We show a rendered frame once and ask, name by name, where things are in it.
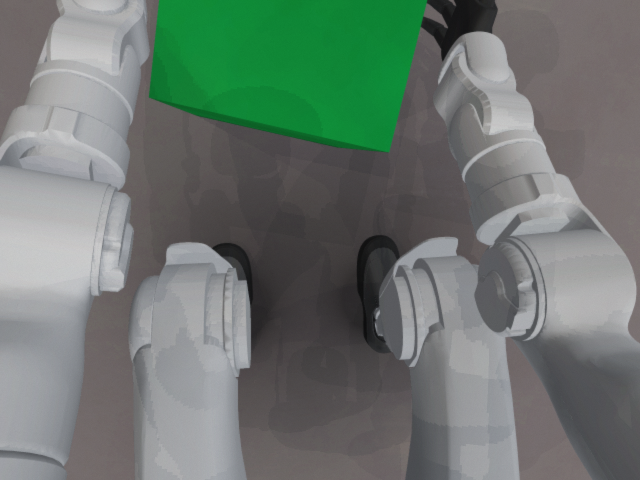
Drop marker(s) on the robot right upper arm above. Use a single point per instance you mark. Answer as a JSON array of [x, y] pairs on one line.
[[565, 298]]

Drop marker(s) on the right robot forearm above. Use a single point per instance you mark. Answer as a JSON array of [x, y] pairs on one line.
[[511, 181]]

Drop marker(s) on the robot left upper arm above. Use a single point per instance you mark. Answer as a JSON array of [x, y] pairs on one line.
[[63, 241]]

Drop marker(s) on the left robot forearm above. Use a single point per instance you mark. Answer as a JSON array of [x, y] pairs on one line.
[[83, 93]]

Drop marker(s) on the robot right thigh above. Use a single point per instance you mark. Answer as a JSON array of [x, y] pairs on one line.
[[463, 425]]

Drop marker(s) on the carton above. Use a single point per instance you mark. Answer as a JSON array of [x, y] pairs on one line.
[[332, 72]]

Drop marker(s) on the right robot shin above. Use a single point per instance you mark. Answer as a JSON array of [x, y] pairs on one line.
[[434, 247]]

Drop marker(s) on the right robot hand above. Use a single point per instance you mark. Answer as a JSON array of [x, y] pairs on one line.
[[467, 16]]

